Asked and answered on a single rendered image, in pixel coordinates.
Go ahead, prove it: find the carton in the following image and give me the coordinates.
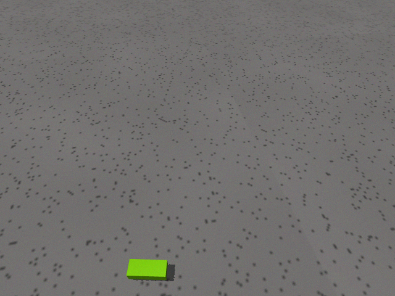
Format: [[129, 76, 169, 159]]
[[127, 259, 168, 280]]

